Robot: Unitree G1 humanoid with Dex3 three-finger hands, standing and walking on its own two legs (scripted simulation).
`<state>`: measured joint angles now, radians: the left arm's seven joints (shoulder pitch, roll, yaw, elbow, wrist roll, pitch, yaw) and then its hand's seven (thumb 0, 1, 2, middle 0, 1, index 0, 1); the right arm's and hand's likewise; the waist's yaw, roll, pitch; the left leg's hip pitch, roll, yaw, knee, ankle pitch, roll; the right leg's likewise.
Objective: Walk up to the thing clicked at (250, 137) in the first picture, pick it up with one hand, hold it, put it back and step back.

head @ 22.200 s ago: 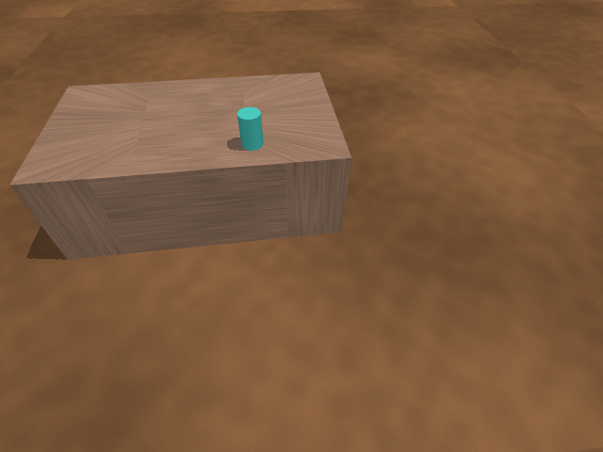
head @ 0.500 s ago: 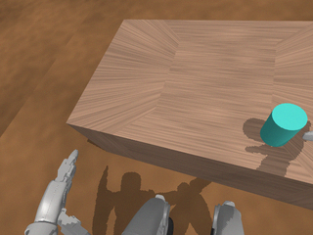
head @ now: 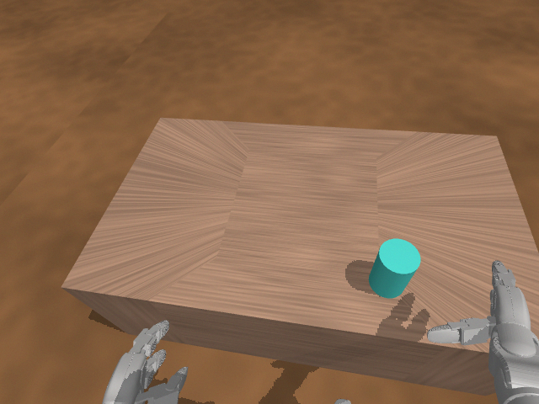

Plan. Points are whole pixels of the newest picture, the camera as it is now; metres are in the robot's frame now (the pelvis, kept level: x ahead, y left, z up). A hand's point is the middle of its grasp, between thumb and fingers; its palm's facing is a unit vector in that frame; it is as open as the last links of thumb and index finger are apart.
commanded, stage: home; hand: right
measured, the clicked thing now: (392, 269) +0.45 -0.22 -0.23
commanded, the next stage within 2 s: none
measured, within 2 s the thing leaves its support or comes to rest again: neither
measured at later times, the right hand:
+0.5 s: hand out of the picture +0.16 -0.15 -0.06, palm faces +0.15 +0.95 -0.27, open 17.5 cm
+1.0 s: hand out of the picture +0.11 -0.19 -0.09, palm faces -0.02 +0.92 -0.38, open 17.3 cm
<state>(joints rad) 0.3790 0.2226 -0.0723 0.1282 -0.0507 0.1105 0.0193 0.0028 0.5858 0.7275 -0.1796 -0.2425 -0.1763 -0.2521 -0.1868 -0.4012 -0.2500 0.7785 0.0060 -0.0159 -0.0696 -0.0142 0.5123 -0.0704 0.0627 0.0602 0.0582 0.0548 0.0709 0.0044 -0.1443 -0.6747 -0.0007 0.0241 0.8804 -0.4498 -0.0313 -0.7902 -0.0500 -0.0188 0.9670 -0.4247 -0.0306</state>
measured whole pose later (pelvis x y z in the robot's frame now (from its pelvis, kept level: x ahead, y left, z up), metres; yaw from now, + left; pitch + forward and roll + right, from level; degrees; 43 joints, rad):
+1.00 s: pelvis +0.01 +0.04 +0.04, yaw -2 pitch +0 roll +0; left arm 0.21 0.30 -0.01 0.81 0.05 0.02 0.02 0.01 0.90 0.90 -0.20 -0.30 -0.20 -0.30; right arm 0.28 -0.31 0.00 0.72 -0.05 0.02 -0.02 -0.01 0.51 -0.07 0.07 0.06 0.06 0.05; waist 0.01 -0.04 -0.02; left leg -0.28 0.00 0.03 0.67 -0.39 0.01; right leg -0.35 -0.04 -0.02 0.66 -0.31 0.03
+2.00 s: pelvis +0.00 +0.04 +0.06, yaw -1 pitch -3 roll +0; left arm 0.17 0.33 -0.01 1.16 0.01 0.01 0.00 0.01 0.91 0.90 -0.20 -0.30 -0.20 -0.31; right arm 0.18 -0.33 0.02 1.12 -0.02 0.00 -0.01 -0.01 0.49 -0.08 0.07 0.06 0.06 0.06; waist 0.01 -0.03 0.04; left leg -0.09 0.01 0.02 0.35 -0.22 0.00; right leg -0.15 -0.02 -0.03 0.33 -0.13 0.01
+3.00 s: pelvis +0.02 +0.04 +0.06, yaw +0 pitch -2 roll +0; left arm 0.11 0.34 0.00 1.14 0.01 0.00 0.00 0.01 0.91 0.90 -0.20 -0.30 -0.20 -0.30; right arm 0.13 -0.34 0.01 1.12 -0.02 0.00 -0.01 0.00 -0.65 -0.84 0.21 0.30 0.20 0.29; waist 0.00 -0.02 0.04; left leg -0.04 0.00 0.00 0.30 -0.22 0.00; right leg -0.10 -0.03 -0.05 0.30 -0.16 0.02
